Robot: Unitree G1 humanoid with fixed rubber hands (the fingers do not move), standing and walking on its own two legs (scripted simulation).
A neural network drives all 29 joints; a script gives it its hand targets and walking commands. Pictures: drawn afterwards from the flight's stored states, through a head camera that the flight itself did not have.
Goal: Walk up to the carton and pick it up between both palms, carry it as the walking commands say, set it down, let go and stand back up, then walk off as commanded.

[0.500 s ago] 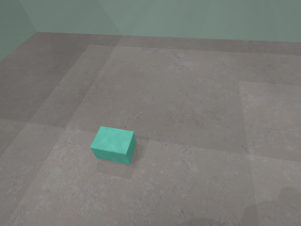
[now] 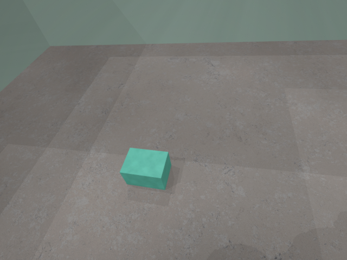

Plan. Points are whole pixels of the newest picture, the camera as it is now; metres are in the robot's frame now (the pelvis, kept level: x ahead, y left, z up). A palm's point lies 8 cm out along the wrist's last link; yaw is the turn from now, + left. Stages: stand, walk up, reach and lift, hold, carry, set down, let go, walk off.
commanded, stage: stand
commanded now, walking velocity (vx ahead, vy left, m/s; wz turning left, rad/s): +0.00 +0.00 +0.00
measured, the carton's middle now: (147, 168) +0.77 +0.32 -0.70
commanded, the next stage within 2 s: none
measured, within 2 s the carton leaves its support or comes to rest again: neither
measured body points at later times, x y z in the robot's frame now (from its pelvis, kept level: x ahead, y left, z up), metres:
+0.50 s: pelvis -0.02 +0.08 +0.00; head +0.00 +0.09 +0.45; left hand +0.00 +0.35 -0.15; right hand +0.08 -0.18 -0.13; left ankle -0.01 +0.19 -0.74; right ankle -0.02 -0.07 -0.74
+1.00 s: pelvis -0.01 +0.08 +0.00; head +0.00 +0.07 +0.45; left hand -0.01 +0.34 -0.14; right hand +0.08 -0.18 -0.14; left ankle -0.01 +0.19 -0.74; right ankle -0.02 -0.07 -0.74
